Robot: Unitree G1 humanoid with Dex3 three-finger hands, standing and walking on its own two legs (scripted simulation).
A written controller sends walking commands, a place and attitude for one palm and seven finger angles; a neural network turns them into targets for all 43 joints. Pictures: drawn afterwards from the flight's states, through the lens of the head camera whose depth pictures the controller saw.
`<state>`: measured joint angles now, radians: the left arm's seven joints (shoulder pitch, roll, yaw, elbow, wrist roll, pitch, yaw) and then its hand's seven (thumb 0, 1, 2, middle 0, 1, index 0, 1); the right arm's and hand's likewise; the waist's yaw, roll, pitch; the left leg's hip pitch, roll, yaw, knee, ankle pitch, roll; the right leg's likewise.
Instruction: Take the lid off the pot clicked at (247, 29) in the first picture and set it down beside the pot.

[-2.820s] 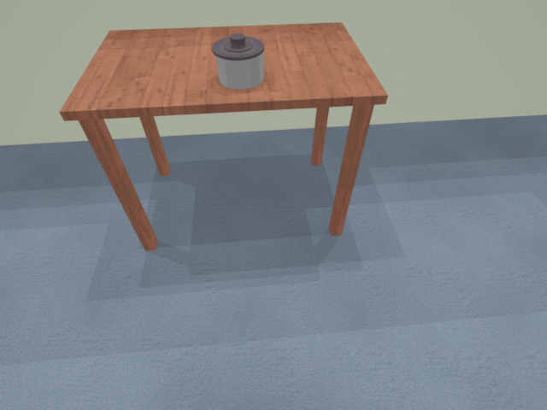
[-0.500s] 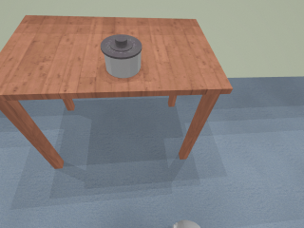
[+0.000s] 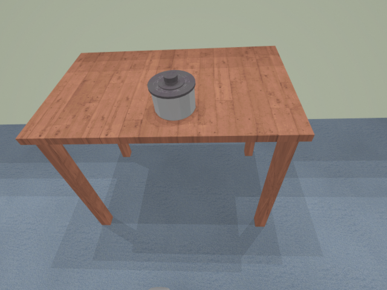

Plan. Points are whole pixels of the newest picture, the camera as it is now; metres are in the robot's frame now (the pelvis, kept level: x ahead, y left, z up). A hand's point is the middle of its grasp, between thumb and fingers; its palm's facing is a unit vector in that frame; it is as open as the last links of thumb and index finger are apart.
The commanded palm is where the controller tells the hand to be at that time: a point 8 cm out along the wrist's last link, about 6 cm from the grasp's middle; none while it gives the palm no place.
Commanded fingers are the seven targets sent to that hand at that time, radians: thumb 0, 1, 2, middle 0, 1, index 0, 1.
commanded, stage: take the last steps up to it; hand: left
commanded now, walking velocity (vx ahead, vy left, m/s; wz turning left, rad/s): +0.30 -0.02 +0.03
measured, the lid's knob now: (170, 77) +0.71 +0.12 +0.08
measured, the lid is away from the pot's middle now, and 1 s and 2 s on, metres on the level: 0.00 0.00 0.00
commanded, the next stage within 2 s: come to a stop and stand still in 0.56 s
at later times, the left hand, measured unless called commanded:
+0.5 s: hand out of the picture +0.10 +0.22 -0.19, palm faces +0.05 -0.99 -0.15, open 7.4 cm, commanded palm none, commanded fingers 0.00 0.90 0.90 -0.20 -0.30 -0.20 -0.30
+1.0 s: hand (139, 234) +0.30 +0.19 -0.19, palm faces +0.02 -0.98 -0.19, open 7.3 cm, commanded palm none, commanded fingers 0.00 0.90 0.90 -0.20 -0.30 -0.20 -0.30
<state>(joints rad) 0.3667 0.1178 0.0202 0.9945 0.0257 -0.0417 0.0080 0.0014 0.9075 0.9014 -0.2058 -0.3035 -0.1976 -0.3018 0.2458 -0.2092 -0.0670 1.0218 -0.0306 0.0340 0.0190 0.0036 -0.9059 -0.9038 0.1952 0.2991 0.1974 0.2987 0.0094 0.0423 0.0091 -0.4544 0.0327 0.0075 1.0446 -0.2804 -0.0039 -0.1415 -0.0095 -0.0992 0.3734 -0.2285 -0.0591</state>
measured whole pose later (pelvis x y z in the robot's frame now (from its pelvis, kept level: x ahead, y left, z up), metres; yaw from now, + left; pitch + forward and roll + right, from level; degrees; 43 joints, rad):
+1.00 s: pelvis +0.21 +0.02 -0.02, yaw +0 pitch -1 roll +0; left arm 0.15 0.16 0.03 0.99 0.02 0.01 0.03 -0.01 0.92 0.90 -0.21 -0.30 -0.20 -0.30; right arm 0.24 -0.14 -0.04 1.05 -0.01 0.03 -0.03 0.00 -0.91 -0.90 0.19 0.30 0.20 0.30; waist -0.02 -0.01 0.08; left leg -0.28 0.01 0.06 0.58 -0.29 -0.02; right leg -0.32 -0.03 -0.10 0.57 -0.23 -0.02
